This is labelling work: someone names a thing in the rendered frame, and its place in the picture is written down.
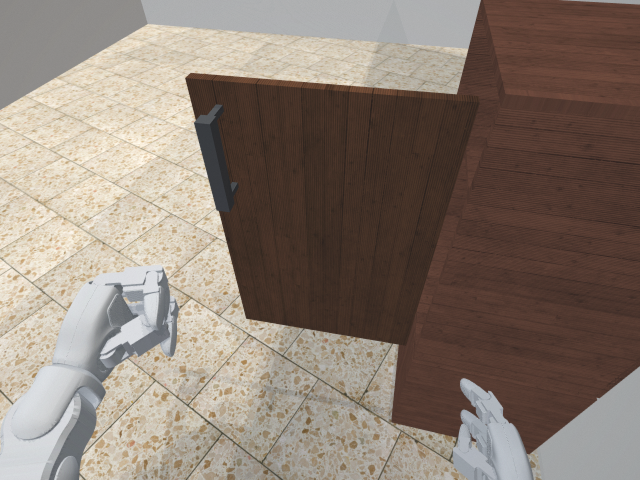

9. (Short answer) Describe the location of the robot left forearm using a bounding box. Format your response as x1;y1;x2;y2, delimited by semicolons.
0;364;106;480

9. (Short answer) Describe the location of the left robot hand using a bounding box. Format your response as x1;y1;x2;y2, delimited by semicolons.
52;265;179;383

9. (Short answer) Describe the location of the right robot hand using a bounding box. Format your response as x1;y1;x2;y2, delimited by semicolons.
453;378;534;480

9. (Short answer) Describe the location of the handle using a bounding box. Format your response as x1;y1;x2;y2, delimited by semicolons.
194;104;239;212

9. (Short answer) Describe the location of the cupboard door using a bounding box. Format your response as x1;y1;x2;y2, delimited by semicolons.
185;73;480;346

